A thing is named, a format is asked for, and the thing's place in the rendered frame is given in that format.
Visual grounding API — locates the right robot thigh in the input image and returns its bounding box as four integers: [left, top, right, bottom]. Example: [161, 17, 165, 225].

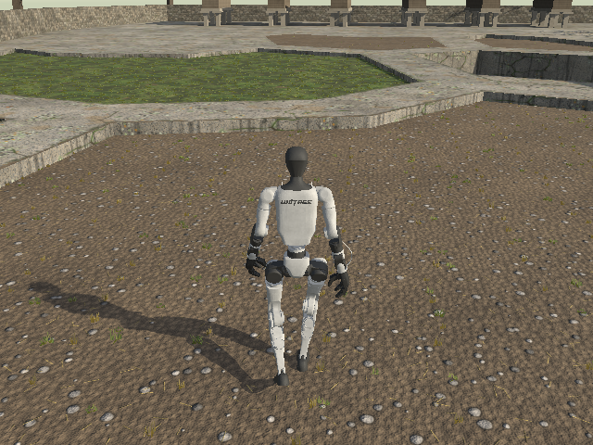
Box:
[302, 258, 328, 316]

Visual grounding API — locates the left robot hand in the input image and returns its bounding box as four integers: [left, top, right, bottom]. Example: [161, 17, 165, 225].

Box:
[246, 257, 267, 277]

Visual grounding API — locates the robot left upper arm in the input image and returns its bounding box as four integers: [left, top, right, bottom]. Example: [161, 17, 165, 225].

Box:
[254, 186, 277, 237]

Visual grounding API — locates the humanoid robot torso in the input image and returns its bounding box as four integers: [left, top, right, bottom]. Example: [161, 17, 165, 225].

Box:
[275, 182, 319, 278]

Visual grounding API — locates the right robot forearm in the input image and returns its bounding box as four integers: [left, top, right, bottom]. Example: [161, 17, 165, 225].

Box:
[329, 226, 347, 273]

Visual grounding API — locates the right robot hand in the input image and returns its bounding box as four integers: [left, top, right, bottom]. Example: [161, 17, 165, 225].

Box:
[328, 271, 349, 298]

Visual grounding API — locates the robot right upper arm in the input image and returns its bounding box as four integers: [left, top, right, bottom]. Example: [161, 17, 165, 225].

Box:
[316, 186, 338, 239]

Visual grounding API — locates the left robot forearm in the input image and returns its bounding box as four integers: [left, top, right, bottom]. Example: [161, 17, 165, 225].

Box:
[246, 224, 264, 260]

